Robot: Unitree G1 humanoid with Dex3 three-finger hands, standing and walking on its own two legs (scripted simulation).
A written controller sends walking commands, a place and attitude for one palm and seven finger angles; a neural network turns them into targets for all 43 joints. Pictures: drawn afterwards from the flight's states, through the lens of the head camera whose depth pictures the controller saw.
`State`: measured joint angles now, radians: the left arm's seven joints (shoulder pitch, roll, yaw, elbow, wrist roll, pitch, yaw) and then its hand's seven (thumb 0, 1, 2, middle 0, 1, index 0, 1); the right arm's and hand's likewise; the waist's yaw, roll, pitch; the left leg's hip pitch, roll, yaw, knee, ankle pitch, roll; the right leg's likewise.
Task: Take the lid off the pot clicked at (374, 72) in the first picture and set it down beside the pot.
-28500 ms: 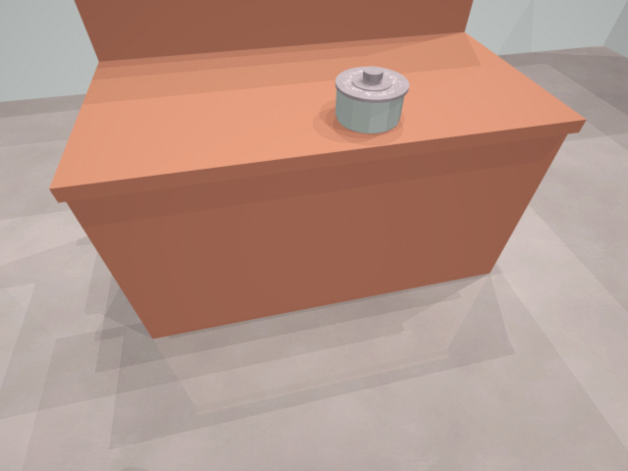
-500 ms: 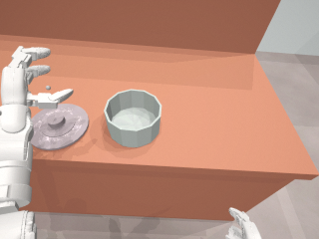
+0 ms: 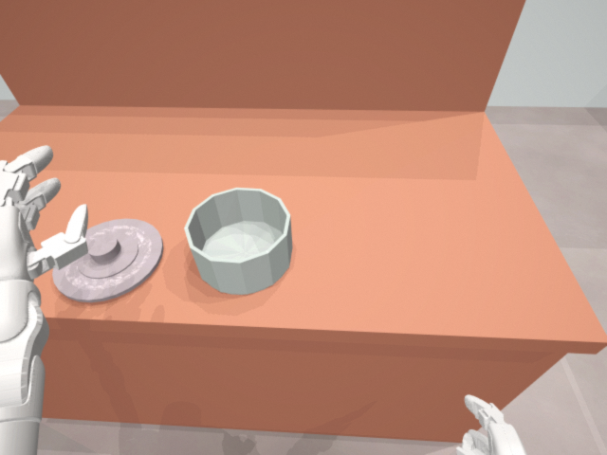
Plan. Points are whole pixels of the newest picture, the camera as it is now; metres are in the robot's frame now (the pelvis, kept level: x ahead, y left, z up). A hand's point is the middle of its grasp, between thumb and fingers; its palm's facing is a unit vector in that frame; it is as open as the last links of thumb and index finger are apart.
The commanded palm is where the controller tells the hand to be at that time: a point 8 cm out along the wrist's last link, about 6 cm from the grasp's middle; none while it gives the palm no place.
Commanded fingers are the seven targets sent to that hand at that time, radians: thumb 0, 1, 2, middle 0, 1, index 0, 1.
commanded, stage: draw the hand back to the body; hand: left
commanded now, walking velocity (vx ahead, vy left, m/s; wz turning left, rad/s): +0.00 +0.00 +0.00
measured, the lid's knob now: (104, 248) +0.43 +0.39 -0.01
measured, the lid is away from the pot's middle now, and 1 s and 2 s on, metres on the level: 0.24 0.24 0.24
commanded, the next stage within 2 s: step back with the hand held close in 1.00 s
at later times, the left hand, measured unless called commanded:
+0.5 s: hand (57, 302) +0.22 +0.26 +0.17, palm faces +0.42 -0.86 -0.31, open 7.5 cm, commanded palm +0.16 +0.30 +0.18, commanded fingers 0.00 0.90 0.90 -0.20 -0.30 -0.20 -0.30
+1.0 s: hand (22, 363) +0.16 +0.27 +0.16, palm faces +0.37 -0.86 -0.35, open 7.4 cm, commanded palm +0.11 +0.31 +0.18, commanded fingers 0.00 0.90 0.90 -0.20 -0.30 -0.20 -0.30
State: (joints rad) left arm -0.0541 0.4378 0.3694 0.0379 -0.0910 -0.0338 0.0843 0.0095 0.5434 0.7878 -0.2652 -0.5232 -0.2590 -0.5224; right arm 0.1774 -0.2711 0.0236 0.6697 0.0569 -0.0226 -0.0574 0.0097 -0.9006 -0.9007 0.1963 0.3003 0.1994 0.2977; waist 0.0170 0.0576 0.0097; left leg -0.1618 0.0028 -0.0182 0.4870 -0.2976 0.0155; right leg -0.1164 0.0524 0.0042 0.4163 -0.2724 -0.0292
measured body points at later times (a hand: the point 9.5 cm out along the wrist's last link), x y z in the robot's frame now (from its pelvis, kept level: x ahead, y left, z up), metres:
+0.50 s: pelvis -0.02 +0.00 +0.00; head -0.04 -0.01 +0.45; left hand +0.19 +0.31 +0.19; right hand +0.17 -0.23 -0.08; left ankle -0.02 +0.11 -0.74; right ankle -0.03 -0.10 -0.74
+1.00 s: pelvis -0.02 +0.03 +0.00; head -0.04 +0.03 +0.45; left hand +0.14 +0.32 +0.18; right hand +0.18 -0.18 -0.07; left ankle -0.02 +0.11 -0.74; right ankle -0.03 -0.10 -0.74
